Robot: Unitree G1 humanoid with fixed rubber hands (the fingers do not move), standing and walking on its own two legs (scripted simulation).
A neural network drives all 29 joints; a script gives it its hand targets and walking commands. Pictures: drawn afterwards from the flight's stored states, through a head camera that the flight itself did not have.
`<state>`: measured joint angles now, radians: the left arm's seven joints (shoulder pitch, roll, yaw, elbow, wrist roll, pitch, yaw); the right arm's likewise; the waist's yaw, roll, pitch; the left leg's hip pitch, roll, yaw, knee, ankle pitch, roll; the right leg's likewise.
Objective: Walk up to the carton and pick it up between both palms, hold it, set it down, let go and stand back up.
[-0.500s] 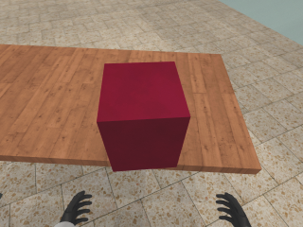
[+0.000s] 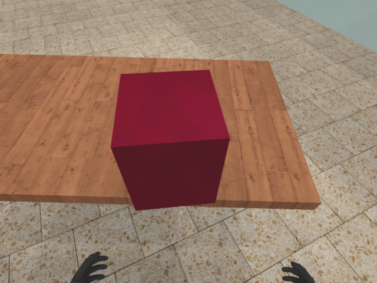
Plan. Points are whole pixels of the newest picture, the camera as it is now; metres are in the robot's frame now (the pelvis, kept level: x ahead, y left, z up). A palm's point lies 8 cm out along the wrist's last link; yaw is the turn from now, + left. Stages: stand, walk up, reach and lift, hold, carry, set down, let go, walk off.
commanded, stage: stand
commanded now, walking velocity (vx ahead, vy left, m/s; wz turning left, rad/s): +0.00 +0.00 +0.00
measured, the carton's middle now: (171, 142) +0.42 +0.06 +0.05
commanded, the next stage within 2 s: none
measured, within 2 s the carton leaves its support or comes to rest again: neither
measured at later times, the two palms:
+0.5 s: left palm out of the picture +0.08 +0.25 -0.12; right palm out of the picture +0.01 -0.22 -0.13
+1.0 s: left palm out of the picture +0.04 +0.25 -0.13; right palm out of the picture -0.03 -0.20 -0.14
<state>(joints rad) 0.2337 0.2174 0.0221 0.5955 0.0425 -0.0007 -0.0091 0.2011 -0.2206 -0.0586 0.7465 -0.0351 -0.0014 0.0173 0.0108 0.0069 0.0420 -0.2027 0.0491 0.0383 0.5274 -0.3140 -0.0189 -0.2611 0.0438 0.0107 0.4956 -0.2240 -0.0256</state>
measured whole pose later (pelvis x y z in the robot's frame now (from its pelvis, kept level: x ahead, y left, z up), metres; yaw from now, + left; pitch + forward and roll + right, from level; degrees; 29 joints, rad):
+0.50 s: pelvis -0.01 +0.03 +0.00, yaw -3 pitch +1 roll +1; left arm 0.32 0.18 0.01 0.75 0.03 -0.02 0.02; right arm 0.33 -0.20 -0.05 0.89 -0.03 0.02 0.00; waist -0.01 0.00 -0.03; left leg -0.25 0.01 0.11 0.54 -0.32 0.03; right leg -0.35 0.01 0.09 0.56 -0.23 0.01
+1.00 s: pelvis -0.01 +0.03 +0.00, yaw -4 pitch +0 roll +1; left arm 0.34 0.15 0.01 0.92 0.02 -0.01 0.03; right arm 0.34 -0.18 -0.06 1.02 -0.02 0.02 -0.02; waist -0.01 0.00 -0.02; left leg -0.19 0.01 0.13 0.48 -0.30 0.03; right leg -0.31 0.01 0.11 0.51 -0.21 0.02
